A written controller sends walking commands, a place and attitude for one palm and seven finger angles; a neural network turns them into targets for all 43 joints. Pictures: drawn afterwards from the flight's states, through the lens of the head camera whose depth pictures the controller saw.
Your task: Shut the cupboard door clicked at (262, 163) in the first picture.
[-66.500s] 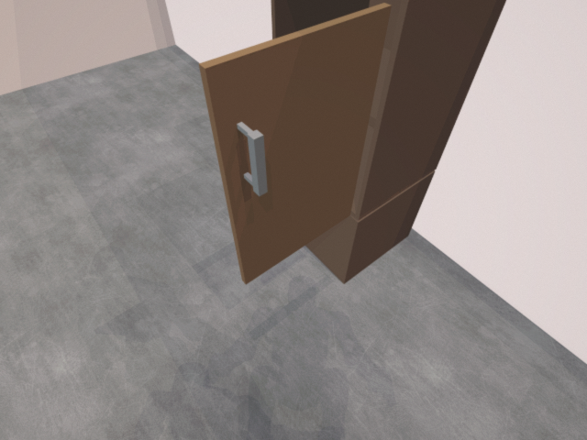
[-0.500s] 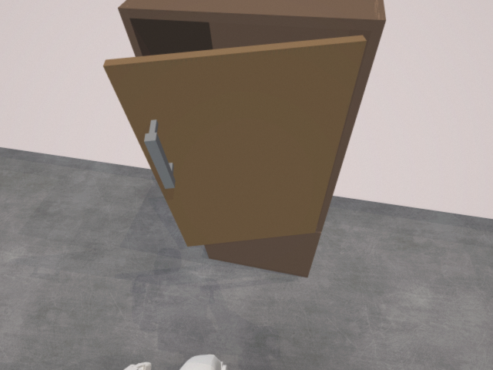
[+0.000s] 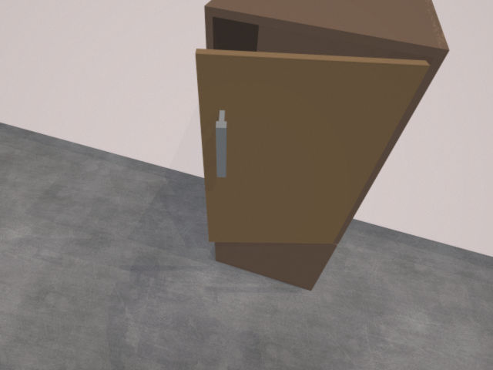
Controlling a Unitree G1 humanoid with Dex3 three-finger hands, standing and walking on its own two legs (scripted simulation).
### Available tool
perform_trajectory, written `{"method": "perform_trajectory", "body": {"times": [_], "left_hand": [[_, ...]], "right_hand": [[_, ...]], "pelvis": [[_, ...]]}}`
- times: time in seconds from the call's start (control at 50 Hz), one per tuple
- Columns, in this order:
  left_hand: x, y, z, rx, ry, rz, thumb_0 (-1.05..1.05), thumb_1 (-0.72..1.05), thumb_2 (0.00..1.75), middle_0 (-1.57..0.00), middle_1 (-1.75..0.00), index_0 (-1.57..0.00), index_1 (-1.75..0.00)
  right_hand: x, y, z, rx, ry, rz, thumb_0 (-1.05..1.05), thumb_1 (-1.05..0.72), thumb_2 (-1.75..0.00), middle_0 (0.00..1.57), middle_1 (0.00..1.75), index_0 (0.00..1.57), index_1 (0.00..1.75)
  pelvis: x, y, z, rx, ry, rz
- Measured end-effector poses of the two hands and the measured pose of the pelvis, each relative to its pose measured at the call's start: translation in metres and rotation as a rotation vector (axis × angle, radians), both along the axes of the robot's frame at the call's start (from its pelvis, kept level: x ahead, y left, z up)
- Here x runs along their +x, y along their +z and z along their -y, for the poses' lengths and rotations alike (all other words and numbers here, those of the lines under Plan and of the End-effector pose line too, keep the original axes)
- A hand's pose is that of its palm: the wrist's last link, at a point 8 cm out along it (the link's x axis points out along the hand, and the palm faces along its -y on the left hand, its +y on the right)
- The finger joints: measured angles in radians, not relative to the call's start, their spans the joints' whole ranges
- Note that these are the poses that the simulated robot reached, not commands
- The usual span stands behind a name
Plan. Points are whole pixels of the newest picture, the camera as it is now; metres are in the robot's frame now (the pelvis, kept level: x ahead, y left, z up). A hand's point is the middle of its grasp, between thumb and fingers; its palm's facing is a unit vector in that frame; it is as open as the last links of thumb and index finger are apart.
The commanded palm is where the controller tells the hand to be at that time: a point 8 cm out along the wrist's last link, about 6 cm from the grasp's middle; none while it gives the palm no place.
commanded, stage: come to a stop and stand still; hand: left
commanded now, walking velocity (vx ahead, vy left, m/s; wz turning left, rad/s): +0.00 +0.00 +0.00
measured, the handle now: (221, 144) +0.50 +0.11 +0.08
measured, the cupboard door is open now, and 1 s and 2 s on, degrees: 18 18 18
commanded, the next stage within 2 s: look again from close up in 0.98 s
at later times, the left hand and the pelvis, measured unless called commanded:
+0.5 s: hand out of the picture +0.01 +0.16 -0.17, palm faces +0.03 -0.99 -0.15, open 7.4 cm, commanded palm none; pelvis +0.03 +0.01 +0.00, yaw -1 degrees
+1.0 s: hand out of the picture +0.06 +0.18 -0.18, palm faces +0.04 -0.98 -0.17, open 7.3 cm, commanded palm none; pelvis +0.06 +0.01 +0.00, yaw -1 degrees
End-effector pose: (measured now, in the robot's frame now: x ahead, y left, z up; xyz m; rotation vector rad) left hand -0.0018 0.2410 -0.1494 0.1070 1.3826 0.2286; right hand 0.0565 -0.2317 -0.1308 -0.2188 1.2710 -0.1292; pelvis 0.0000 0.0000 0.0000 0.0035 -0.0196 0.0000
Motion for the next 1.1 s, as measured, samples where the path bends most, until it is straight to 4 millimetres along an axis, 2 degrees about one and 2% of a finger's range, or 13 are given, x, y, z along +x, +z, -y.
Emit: {"method": "perform_trajectory", "body": {"times": [0.08, 0.16, 0.3, 0.4, 0.56, 0.84, 0.96, 1.1], "left_hand": [[-0.008, -0.004, -0.006, -0.027, -0.013, -0.005, 0.01, 0.91, 0.9, -0.2, -0.3, -0.2, -0.3], [-0.014, -0.003, -0.008, -0.039, -0.033, -0.03, 0.01, 0.91, 0.9, -0.2, -0.3, -0.2, -0.3], [-0.018, 0.003, -0.001, -0.032, -0.044, -0.085, 0.01, 0.91, 0.9, -0.2, -0.3, -0.2, -0.3], [-0.012, 0.006, 0.014, -0.043, -0.045, -0.111, 0.01, 0.91, 0.9, -0.2, -0.3, -0.2, -0.3], [0.015, 0.002, 0.034, -0.072, -0.057, -0.104, 0.02, 0.93, 0.9, -0.2, -0.3, -0.2, -0.3], [0.044, 0.001, 0.025, -0.047, -0.046, -0.057, 0.02, 0.94, 0.9, -0.2, -0.3, -0.2, -0.3], [0.051, 0.001, 0.018, -0.041, -0.048, -0.038, 0.02, 0.94, 0.9, -0.2, -0.3, -0.2, -0.3], [0.051, 0.0, 0.012, -0.038, -0.058, -0.028, 0.02, 0.94, 0.9, -0.2, -0.3, -0.2, -0.3]], "right_hand": [[-0.034, 0.002, -0.014, -0.006, -0.027, -0.06, 0.0, -0.92, -0.89, 0.2, 0.29, 0.2, 0.3], [-0.059, -0.002, -0.025, 0.012, -0.064, -0.1, 0.01, -0.92, -0.89, 0.2, 0.29, 0.2, 0.3], [-0.08, -0.011, -0.037, 0.061, -0.106, -0.169, 0.01, -0.91, -0.89, 0.2, 0.29, 0.2, 0.3], [-0.079, -0.011, -0.039, 0.078, -0.122, -0.193, 0.0, -0.9, -0.89, 0.2, 0.29, 0.2, 0.3], [-0.061, -0.008, -0.034, 0.067, -0.129, -0.191, 0.0, -0.9, -0.89, 0.2, 0.29, 0.2, 0.3], [-0.027, -0.008, -0.027, 0.044, -0.112, -0.149, 0.0, -0.9, -0.89, 0.2, 0.29, 0.2, 0.3], [-0.025, -0.007, -0.03, 0.041, -0.11, -0.144, 0.0, -0.9, -0.89, 0.2, 0.29, 0.2, 0.3], [-0.032, -0.007, -0.035, 0.041, -0.113, -0.152, 0.0, -0.9, -0.89, 0.2, 0.29, 0.2, 0.3]], "pelvis": [[-0.003, 0.002, -0.01, 0.003, -0.008, 0.022], [-0.003, 0.002, -0.018, 0.008, -0.018, 0.035], [0.008, 0.003, -0.018, 0.013, -0.026, 0.024], [0.019, 0.004, -0.013, 0.004, -0.028, 0.003], [0.037, 0.005, -0.005, -0.008, -0.023, -0.011], [0.054, 0.004, -0.003, -0.023, -0.014, -0.005], [0.056, 0.004, -0.006, -0.024, -0.013, 0.001], [0.053, 0.004, -0.012, -0.026, -0.014, 0.003]]}}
